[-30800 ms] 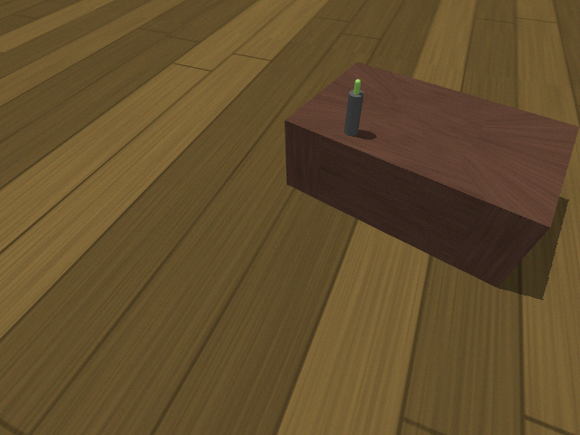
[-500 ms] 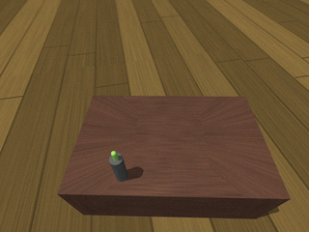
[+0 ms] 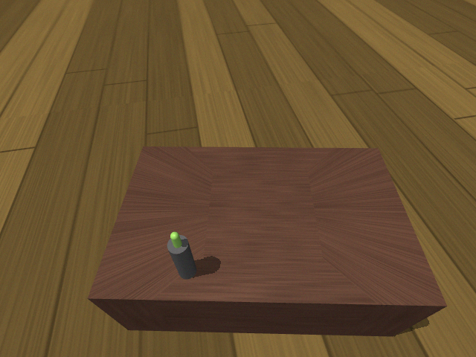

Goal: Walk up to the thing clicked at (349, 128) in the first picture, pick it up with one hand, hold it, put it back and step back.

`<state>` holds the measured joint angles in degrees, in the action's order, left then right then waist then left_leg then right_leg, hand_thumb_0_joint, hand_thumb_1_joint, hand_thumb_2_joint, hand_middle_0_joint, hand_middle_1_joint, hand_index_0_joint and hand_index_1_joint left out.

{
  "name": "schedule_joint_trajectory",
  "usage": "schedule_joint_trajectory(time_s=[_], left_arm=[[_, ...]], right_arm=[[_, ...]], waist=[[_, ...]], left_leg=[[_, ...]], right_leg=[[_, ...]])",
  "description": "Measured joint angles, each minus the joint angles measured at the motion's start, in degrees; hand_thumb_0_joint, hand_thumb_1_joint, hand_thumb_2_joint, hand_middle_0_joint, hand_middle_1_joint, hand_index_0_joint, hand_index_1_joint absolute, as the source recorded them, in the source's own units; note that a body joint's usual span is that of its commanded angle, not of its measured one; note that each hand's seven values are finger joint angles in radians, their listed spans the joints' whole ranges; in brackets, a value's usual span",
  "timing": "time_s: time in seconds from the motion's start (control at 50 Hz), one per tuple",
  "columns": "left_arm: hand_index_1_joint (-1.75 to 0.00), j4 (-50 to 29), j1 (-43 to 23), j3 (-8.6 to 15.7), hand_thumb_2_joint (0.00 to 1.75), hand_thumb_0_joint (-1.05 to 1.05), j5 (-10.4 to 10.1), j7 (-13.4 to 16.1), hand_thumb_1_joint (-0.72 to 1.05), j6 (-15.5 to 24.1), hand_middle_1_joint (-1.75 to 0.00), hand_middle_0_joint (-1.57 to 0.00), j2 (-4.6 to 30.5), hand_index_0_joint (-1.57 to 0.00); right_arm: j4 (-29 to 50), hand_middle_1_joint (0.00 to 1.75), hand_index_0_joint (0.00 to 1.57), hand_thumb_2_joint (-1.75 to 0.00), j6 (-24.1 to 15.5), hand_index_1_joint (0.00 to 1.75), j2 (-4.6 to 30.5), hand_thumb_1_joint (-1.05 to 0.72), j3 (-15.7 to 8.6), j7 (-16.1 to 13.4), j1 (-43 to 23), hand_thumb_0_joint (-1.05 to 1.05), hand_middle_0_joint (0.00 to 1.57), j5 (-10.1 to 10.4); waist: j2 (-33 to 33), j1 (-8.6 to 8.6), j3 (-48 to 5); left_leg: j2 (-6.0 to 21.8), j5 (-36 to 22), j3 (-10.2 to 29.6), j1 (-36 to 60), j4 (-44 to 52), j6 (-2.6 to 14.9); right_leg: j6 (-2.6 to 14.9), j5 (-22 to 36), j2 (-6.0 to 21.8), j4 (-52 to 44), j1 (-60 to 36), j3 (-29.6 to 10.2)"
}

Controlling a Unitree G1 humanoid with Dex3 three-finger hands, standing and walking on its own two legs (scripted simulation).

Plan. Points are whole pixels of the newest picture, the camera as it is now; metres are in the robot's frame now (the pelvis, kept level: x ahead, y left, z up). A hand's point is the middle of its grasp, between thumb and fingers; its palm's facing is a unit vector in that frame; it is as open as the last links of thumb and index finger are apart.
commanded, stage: stand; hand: left
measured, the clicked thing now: (181, 254) +0.42 +0.19 -0.27
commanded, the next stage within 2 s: step back in 0.80 s
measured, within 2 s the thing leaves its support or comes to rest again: neither
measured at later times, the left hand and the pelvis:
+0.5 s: hand out of the picture +0.07 +0.25 -0.16, palm faces -0.02 -0.94 -0.34, open 7.4 cm; pelvis +0.00 +0.00 +0.00, yaw +0 degrees
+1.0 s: hand out of the picture +0.05 +0.27 -0.16, palm faces +0.00 -0.92 -0.40, open 7.4 cm; pelvis -0.04 -0.01 -0.02, yaw +0 degrees
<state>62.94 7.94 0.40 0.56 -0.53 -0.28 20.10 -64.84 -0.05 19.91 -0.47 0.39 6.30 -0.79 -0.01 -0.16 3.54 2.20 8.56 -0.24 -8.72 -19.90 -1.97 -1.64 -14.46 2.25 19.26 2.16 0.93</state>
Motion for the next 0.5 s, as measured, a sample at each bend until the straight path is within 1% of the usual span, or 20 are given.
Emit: schedule_joint_trajectory(time_s=[0.5], left_arm=[[-0.30,-0.44,-0.20,-0.13,0.90,0.00,-0.07,0.14,0.91,0.22,-0.30,-0.21,-0.01,-0.20]], right_arm=[[0.26,0.30,0.20,-0.90,-0.02,0.30,-0.17,-0.91,0.00,0.01,-0.11,0.00,0.20,0.09]], waist=[[0.20,0.03,-0.16]], left_leg=[[0.05,0.11,-0.02,0.25,-0.12,0.02]], right_leg=[[-0.04,0.07,-0.04,-0.20,-0.39,-0.01]])
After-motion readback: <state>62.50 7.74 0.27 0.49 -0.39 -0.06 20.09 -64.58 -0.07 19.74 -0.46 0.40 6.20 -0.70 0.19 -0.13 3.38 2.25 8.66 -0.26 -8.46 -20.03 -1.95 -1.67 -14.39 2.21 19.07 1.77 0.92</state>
